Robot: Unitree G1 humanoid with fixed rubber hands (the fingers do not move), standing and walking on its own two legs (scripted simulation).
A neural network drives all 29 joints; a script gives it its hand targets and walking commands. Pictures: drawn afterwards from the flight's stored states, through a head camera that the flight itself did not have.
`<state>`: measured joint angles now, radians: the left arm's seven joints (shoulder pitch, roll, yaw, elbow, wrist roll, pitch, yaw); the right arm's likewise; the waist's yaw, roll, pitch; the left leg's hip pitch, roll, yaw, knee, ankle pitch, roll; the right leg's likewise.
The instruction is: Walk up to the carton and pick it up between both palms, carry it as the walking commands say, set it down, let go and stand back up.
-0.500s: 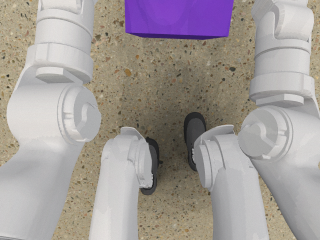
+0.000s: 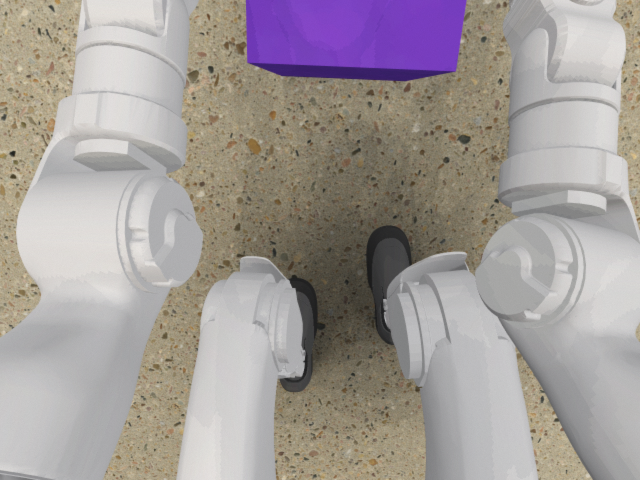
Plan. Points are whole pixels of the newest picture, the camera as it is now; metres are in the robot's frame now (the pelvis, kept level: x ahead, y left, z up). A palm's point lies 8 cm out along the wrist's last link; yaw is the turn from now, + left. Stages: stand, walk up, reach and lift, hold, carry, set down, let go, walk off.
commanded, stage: set down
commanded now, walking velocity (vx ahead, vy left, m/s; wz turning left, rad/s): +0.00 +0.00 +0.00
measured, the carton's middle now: out of the picture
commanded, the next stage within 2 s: none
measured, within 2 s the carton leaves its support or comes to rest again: rests again in 0.58 s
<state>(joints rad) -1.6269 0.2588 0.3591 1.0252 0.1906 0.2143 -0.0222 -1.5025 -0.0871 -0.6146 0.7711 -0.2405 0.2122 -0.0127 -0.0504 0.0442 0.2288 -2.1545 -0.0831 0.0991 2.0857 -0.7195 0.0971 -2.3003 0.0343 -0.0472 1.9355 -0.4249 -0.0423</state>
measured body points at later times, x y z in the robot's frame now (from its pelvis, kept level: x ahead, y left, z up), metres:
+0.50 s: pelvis +0.00 +0.00 +0.00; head +0.38 -0.01 +0.23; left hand +0.62 +0.11 -0.15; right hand +0.58 -0.18 -0.15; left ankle +0.06 +0.08 -0.38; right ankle +0.14 -0.10 -0.38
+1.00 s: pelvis +0.00 +0.00 -0.01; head +0.38 +0.00 +0.22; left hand +0.61 +0.11 -0.17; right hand +0.57 -0.18 -0.16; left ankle +0.06 +0.08 -0.38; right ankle +0.14 -0.10 -0.38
